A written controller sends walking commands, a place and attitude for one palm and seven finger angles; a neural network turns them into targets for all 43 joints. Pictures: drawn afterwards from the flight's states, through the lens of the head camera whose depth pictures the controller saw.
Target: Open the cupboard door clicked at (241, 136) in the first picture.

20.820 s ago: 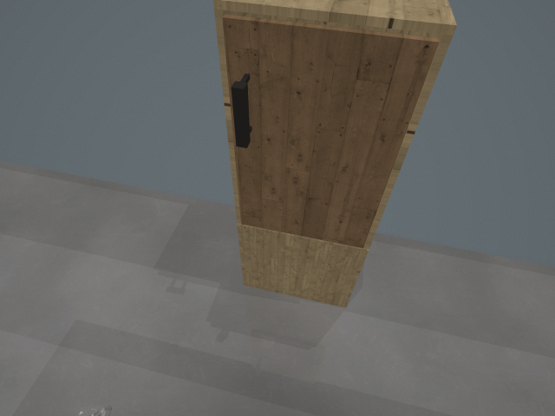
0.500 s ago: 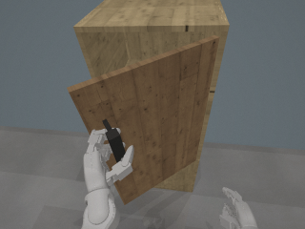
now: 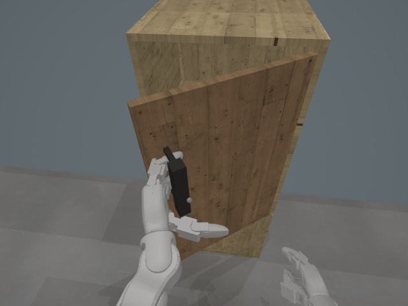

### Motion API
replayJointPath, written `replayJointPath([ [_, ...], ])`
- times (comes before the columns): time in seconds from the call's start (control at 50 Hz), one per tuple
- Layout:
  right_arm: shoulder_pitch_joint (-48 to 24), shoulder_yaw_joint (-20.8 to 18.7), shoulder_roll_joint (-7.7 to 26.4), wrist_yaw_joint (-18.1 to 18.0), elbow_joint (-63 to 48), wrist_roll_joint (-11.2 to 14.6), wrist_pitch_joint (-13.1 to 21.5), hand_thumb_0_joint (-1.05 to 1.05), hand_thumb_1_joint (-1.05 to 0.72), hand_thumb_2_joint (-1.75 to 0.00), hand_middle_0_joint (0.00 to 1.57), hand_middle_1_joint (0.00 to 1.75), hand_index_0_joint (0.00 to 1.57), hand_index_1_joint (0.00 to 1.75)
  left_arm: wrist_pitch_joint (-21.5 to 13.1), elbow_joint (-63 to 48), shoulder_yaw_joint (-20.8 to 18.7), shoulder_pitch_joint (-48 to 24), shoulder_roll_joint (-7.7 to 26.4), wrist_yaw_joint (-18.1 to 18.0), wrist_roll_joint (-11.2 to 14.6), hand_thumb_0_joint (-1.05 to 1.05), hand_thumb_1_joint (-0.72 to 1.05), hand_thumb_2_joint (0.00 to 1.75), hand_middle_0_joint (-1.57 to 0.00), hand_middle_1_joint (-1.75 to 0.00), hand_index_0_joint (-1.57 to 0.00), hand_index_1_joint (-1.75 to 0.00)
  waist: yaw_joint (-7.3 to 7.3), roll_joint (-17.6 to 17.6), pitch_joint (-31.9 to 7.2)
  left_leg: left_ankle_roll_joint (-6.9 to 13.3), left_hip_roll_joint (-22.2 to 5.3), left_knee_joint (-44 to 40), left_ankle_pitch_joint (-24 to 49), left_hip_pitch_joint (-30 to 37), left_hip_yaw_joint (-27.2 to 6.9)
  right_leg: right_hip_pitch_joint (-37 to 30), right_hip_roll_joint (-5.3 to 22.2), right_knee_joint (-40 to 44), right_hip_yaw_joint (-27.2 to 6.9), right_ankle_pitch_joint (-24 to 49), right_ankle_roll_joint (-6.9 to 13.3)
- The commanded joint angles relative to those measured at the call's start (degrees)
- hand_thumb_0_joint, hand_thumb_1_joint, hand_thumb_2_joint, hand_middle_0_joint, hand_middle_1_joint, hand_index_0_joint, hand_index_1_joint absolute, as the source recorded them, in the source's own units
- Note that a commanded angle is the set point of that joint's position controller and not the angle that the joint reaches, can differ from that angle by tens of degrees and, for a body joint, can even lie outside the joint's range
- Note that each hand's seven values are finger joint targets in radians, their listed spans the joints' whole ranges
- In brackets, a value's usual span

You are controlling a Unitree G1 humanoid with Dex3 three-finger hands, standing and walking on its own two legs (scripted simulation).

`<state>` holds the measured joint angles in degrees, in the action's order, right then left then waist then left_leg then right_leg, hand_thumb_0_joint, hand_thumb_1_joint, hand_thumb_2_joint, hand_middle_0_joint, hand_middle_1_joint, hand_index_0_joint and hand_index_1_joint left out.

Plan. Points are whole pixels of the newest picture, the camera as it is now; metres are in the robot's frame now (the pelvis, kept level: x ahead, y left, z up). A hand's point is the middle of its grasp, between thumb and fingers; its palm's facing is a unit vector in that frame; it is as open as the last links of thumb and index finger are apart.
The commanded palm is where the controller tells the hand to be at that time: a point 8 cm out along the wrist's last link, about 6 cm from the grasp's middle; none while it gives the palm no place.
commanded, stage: open thumb and fingers to let go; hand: left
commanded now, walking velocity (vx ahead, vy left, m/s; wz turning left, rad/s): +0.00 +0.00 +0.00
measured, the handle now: (175, 181) +0.32 +0.08 +0.10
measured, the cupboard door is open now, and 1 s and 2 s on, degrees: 35 40 40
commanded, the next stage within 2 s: slide the hand sideways off the handle in 0.08 s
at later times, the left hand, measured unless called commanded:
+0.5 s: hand (192, 223) +0.23 +0.04 +0.12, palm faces -0.16 -0.99 +0.01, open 16.3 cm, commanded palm +0.20 +0.08 +0.11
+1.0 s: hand (170, 243) +0.19 +0.07 +0.11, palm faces -0.09 -1.00 -0.01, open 16.4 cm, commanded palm +0.16 +0.13 +0.11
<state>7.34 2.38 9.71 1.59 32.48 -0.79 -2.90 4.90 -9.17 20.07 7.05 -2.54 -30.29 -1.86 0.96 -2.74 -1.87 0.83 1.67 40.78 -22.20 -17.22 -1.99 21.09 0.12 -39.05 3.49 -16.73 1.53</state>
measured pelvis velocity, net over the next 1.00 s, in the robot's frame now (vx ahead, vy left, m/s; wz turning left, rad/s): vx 0.02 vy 0.00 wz -0.01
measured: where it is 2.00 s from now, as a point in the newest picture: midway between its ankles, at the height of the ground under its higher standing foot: outside the picture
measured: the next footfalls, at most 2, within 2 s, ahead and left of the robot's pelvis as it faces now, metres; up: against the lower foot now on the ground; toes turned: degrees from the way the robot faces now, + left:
none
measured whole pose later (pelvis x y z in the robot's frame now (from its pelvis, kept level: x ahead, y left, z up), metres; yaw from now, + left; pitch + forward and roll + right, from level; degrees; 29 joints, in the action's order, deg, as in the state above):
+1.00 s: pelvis +0.02 +0.00 -0.02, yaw -1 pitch +3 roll -1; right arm 16.0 2.3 12.3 0.6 20.3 1.3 3.9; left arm -3.9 -34.4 14.7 37.9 6.1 0.1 1.6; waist 1.3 -3.1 -4.4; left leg 1.1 1.3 49.1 -28.2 -24.2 -1.5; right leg 28.7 -0.2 -47.8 3.1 -22.6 1.3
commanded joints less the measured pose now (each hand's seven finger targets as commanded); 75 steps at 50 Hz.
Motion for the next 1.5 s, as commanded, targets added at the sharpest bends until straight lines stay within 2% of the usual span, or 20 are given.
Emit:
replayJointPath([
  [0.0,-9.7,-2.3,4.5,0.9,-9.6,0.1,2.7,0.00,-0.90,-0.90,0.20,0.30,0.20,0.30,-1.2,-12.3,5.7,-12.2,-17.3,-1.5,-1.5,0.00,-0.50,0.30,-0.17,-0.40,-0.17,-0.40,-0.03,2.9,-6.8,-0.9,-1.7,-8.1,7.7,-1.7,-2.3,-1.9,-0.2,4.0,1.9,0.8,1.6],
  [0.1,-9.8,-2.6,4.6,1.6,-10.1,0.1,2.0,0.00,-0.90,-0.90,0.20,0.30,0.20,0.30,0.4,-14.7,5.4,-11.1,-17.2,-1.8,-1.0,0.00,-0.50,0.30,-0.15,-0.30,-0.15,-0.30,0.31,4.5,-9.3,-1.1,-2.1,-7.1,10.2,-2.2,-2.4,-2.6,-0.5,2.6,2.2,2.9,1.7],
  [0.16,-10.0,-2.6,4.5,2.0,-10.0,0.4,2.1,0.00,-0.90,-0.90,0.20,0.30,0.20,0.30,0.5,-15.7,6.3,-10.9,-18.0,-1.8,-1.2,0.00,-0.50,0.30,-0.15,-0.30,-0.15,-0.30,0.33,2.3,-9.3,-1.4,-2.2,-6.8,10.1,-2.3,-2.7,-1.9,-0.6,1.9,2.2,2.5,1.9],
  [0.18,-2.5,-3.2,7.2,2.1,-10.0,0.4,1.5,0.00,-0.90,-0.90,0.20,0.30,0.20,0.30,-2.4,-18.5,18.2,-10.0,-10.6,10.3,-7.9,0.00,-0.50,0.30,-0.15,-0.30,-0.15,-0.30,-6.18,5.5,-6.2,0.3,-2.2,-6.2,12.2,1.0,-2.5,0.1,-0.3,2.3,-0.4,6.8,1.3],
  [0.2,-1.9,-3.6,6.6,1.5,-12.5,1.3,2.0,0.00,-0.90,-0.90,0.20,0.30,0.20,0.30,-5.2,-21.4,13.9,-10.0,-7.1,17.0,-5.0,0.00,-0.50,0.30,-0.15,-0.30,-0.15,-0.30,-4.21,5.9,-10.4,0.8,-1.9,-5.6,12.6,0.3,-2.2,-2.2,-0.1,1.8,-0.1,8.9,1.4],
  [0.22,-2.2,-3.3,6.8,0.8,-13.7,1.5,2.4,0.00,-0.90,-0.90,0.20,0.30,0.20,0.30,-7.1,-23.2,12.8,-9.6,-4.3,22.1,-3.7,0.00,-0.50,0.30,-0.15,-0.30,-0.15,-0.30,-3.60,4.0,-12.4,1.0,-1.6,-4.8,12.1,0.8,-1.8,-3.0,0.0,1.2,-0.6,9.2,1.4],
  [0.24,-2.0,-2.7,6.7,0.3,-14.9,1.7,3.3,0.00,-0.90,-0.90,0.20,0.30,0.20,0.30,-8.1,-23.6,12.5,-10.0,-3.5,26.2,-1.6,0.00,-0.50,0.30,-0.15,-0.30,-0.15,-0.30,-4.07,4.6,-12.1,1.4,-1.2,-4.5,10.9,0.0,-2.0,-3.0,0.1,1.2,-0.5,8.4,1.3],
  [0.28,-2.3,-2.1,6.3,-0.5,-16.7,2.3,4.9,0.00,-0.90,-0.90,0.20,0.30,0.20,0.30,-8.9,-23.9,9.3,-7.3,-1.9,29.8,1.6,0.00,-0.50,0.30,-0.15,-0.30,-0.15,-0.30,-3.26,3.8,-9.1,1.2,-1.0,-4.8,7.5,-1.9,-2.3,-1.6,0.1,1.5,-0.4,4.2,1.1],
  [0.32,-2.6,-1.7,6.1,-1.1,-17.4,2.7,6.6,0.00,-0.90,-0.90,0.20,0.30,0.20,0.30,-8.9,-24.1,7.8,-7.0,-3.0,29.3,3.4,0.00,-0.50,0.30,-0.15,-0.30,-0.15,-0.30,-3.18,4.8,-6.3,1.1,-0.8,-5.1,3.2,-3.7,-2.8,0.4,0.0,2.3,0.0,-1.2,0.7],
  [0.36,-2.7,-1.7,6.2,-1.4,-17.4,2.6,7.7,0.00,-0.90,-0.90,0.20,0.30,0.20,0.30,-8.4,-23.4,4.6,-3.4,-1.5,27.1,3.6,0.00,-0.50,0.30,-0.15,-0.30,-0.15,-0.30,-1.78,6.0,-5.1,0.8,-0.9,-5.8,1.7,-4.7,-3.0,0.3,0.0,2.8,0.2,-3.3,0.7],
  [0.44,-2.1,-1.7,6.0,-1.1,-17.7,2.2,8.3,0.00,-0.90,-0.90,0.20,0.30,0.20,0.30,-7.7,-25.1,1.9,2.4,0.9,24.3,2.0,0.00,-0.50,0.30,-0.15,-0.30,-0.15,-0.30,-0.52,7.3,-6.7,0.8,-0.9,-5.5,4.9,-4.9,-1.9,-1.5,0.1,2.5,-0.3,-0.3,0.6],
  [0.46,-2.0,-1.6,6.3,-1.0,-17.7,2.2,8.0,0.00,-0.90,-0.90,0.20,0.30,0.20,0.30,-7.5,-25.0,0.8,5.0,2.0,24.2,1.7,0.00,-0.50,0.30,-0.15,-0.30,-0.15,-0.30,0.34,5.9,-6.8,0.5,-0.9,-5.7,5.8,-5.0,-1.8,-2.3,0.1,2.1,-0.2,0.5,0.9],
  [0.56,-1.8,-1.6,6.2,-0.7,-18.8,2.1,7.8,0.00,-0.90,-0.90,0.20,0.30,0.20,0.30,-7.5,-27.6,-1.0,10.9,3.7,24.9,1.6,0.00,-0.50,0.30,-0.15,-0.30,-0.15,-0.30,0.94,5.4,-6.1,0.6,-0.9,-5.2,7.8,-5.4,-0.8,-3.3,0.1,2.0,-0.6,3.6,0.9],
  [0.66,-0.5,-1.7,6.1,-0.3,-20.0,1.9,7.4,0.00,-0.90,-0.90,0.20,0.30,0.20,0.30,-8.1,-31.2,-3.6,19.7,5.9,26.1,2.1,0.00,-0.50,0.30,-0.15,-0.30,-0.15,-0.30,0.97,5.9,-6.3,0.7,-1.0,-4.0,10.8,-5.9,0.2,-4.3,0.0,1.2,-0.9,8.8,0.6],
  [0.76,1.1,-2.2,6.5,-0.2,-21.5,1.9,8.4,0.00,-0.90,-0.90,0.20,0.30,0.20,0.30,-10.4,-37.3,-3.1,23.5,6.4,27.6,2.6,0.00,-0.50,0.30,-0.15,-0.30,-0.15,-0.30,-0.19,2.7,-6.4,0.7,-1.0,-2.1,10.9,-5.9,0.2,-1.7,-0.2,-0.2,-0.9,8.9,0.5],
  [0.82,2.3,-2.4,6.8,-0.4,-22.0,1.9,9.3,0.00,-0.90,-0.90,0.20,0.30,0.20,0.30,-11.7,-38.0,-3.6,25.1,7.4,28.8,3.2,0.00,-0.50,0.30,-0.15,-0.30,-0.15,-0.30,-1.08,4.9,-5.4,0.8,-0.8,-0.9,8.2,-7.9,-0.1,0.4,-0.2,-0.4,-1.2,6.3,0.1],
  [1.18,4.5,-3.4,7.0,-2.7,-22.9,2.7,13.2,0.00,-0.90,-0.90,0.20,0.30,0.20,0.30,-14.9,-42.4,-13.1,41.4,12.4,34.9,8.5,0.00,-0.50,0.30,-0.15,-0.30,-0.15,-0.30,0.55,4.7,-7.4,0.9,-0.2,3.4,8.8,-13.8,0.5,1.1,0.1,-3.2,-2.3,8.0,-0.6],
  [1.28,4.3,-3.7,7.4,-3.7,-22.4,2.9,13.7,0.00,-0.90,-0.90,0.20,0.30,0.20,0.30,-15.5,-40.9,-16.8,41.4,14.7,36.9,10.3,0.00,-0.50,0.30,-0.15,-0.30,-0.15,-0.30,0.03,6.2,-5.3,0.9,-0.1,4.8,4.7,-16.2,0.5,3.7,0.3,-1.8,-3.6,1.1,-0.9],
  [1.36,4.2,-3.5,7.8,-4.3,-22.3,3.2,14.8,0.00,-0.90,-0.90,0.20,0.30,0.20,0.30,-16.6,-41.7,-17.4,37.6,14.8,38.0,12.0,0.00,-0.50,0.30,-0.15,-0.30,-0.15,-0.30,-0.28,3.9,-5.2,0.9,-0.2,5.2,2.0,-16.1,0.3,5.4,0.3,-1.0,-3.8,-4.6,-0.7],
  [1.48,4.5,-3.2,8.1,-4.0,-22.0,3.5,16.1,0.00,-0.90,-0.90,0.20,0.30,0.20,0.30,-16.3,-41.8,-16.6,37.3,14.8,37.5,11.6,0.00,-0.50,0.30,-0.15,-0.30,-0.15,-0.30,0.07,2.0,-6.5,0.6,-0.6,3.5,3.2,-15.2,-1.0,5.6,-0.5,-4.1,-0.9,-1.1,-0.4],
])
